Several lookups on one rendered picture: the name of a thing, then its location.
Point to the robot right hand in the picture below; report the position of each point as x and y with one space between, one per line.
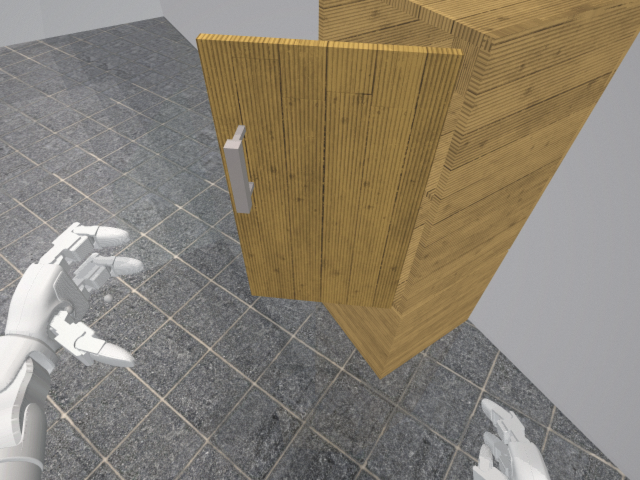
520 460

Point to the left robot forearm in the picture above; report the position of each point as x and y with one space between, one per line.
26 364

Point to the robot left hand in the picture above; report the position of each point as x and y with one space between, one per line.
45 289

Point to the handle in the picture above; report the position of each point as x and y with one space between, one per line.
241 188

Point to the cupboard door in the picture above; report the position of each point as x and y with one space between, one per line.
340 141

